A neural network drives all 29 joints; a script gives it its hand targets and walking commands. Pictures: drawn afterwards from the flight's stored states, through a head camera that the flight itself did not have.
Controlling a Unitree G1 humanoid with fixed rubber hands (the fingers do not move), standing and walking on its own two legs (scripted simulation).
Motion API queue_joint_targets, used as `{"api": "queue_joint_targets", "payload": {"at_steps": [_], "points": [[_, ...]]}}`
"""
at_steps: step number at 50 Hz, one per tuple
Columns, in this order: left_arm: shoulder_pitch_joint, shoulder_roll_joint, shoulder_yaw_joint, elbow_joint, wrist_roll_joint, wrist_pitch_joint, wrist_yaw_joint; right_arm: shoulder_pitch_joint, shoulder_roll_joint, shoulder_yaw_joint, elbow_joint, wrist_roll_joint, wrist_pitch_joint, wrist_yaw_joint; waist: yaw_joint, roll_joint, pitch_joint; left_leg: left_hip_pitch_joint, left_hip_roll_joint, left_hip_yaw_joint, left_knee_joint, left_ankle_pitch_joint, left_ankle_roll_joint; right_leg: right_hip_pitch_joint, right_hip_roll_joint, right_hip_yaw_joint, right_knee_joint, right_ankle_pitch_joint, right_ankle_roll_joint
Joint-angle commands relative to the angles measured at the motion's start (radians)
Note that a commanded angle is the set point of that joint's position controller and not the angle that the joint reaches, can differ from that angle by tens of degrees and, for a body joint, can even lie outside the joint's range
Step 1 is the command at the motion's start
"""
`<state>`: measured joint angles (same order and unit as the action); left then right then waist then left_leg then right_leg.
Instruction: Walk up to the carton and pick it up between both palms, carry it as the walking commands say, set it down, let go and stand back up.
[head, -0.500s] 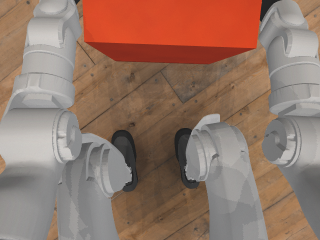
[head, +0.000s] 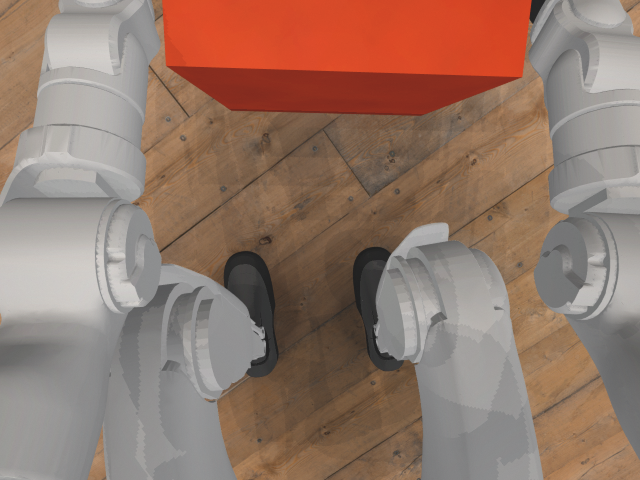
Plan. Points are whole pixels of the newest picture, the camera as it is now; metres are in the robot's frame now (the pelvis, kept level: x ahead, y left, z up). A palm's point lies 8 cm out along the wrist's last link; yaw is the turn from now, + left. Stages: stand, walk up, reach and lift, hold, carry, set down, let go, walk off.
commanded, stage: set down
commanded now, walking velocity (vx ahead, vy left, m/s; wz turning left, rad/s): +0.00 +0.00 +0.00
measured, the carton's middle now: out of the picture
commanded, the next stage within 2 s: none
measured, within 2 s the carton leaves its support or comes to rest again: neither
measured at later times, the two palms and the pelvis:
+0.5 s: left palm out of the picture +0.58 +0.12 -0.14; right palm out of the picture +0.53 -0.25 -0.14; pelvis +0.00 +0.00 +0.00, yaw -1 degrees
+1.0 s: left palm out of the picture +0.59 +0.12 -0.15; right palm out of the picture +0.53 -0.25 -0.14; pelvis +0.00 +0.00 +0.00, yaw -1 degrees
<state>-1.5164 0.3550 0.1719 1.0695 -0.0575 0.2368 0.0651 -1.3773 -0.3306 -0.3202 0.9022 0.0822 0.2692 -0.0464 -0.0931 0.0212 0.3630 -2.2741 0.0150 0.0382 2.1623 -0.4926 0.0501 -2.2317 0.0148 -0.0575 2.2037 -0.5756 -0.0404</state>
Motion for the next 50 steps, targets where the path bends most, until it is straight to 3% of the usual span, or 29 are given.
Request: {"api": "queue_joint_targets", "payload": {"at_steps": [1,26,36,42,48,50], "points": [[-0.525,-0.839,-0.228,-0.128,-0.082,-0.027,-0.232,-0.674,0.825,0.358,-0.176,0.114,-0.028,0.283,-0.018,-0.003,-1.109,0.594,-0.1,-0.026,-0.088,0.117,0.029,0.445,0.045,0.04,-0.231,0.184,0.042],[-0.443,-0.765,-0.153,-0.027,-0.018,-0.007,-0.251,-0.623,0.751,0.296,-0.079,0.074,-0.006,0.312,0.011,-0.003,-0.865,0.558,-0.084,-0.047,-0.099,0.007,0.026,0.298,0.033,0.044,-0.227,0.025,0.044],[-0.414,-0.647,-0.108,0.0,0.015,-0.012,-0.233,-0.592,0.637,0.253,-0.047,0.054,-0.018,0.289,0.017,0.0,-0.829,0.578,-0.075,-0.049,-0.101,-0.009,0.017,0.295,0.032,0.042,-0.222,0.001,0.05],[-0.406,-0.415,-0.062,0.015,0.025,-0.046,-0.179,-0.524,0.43,0.176,-0.004,0.035,-0.052,0.217,0.018,0.005,-0.867,0.616,-0.063,-0.042,-0.097,0.012,0.001,0.351,0.034,0.038,-0.218,0.026,0.057],[-0.37,0.125,-0.058,0.009,-0.064,-0.117,-0.03,-0.386,-0.078,0.11,0.042,0.088,-0.136,0.028,-0.003,0.02,-1.044,0.753,-0.045,-0.039,-0.087,0.115,-0.029,0.484,0.021,0.03,-0.225,0.137,0.068],[-0.372,0.179,-0.08,0.035,-0.108,-0.13,0.002,-0.382,-0.14,0.12,0.071,0.117,-0.156,-0.019,-0.012,0.027,-1.09,0.775,-0.042,-0.046,-0.075,0.154,-0.036,0.5,0.017,0.044,-0.226,0.19,0.065]]}}
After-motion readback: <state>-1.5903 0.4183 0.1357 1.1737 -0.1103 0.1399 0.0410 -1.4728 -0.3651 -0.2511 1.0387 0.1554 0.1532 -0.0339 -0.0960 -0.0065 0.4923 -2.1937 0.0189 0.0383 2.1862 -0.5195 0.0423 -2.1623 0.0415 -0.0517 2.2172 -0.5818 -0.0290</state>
